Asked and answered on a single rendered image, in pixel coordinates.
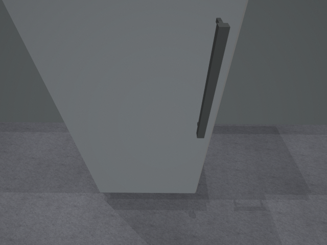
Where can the fridge door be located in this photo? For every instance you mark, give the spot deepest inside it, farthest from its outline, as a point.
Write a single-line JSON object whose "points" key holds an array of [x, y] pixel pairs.
{"points": [[128, 78]]}

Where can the handle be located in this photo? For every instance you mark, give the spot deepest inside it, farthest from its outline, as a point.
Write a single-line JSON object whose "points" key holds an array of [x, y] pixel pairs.
{"points": [[218, 49]]}

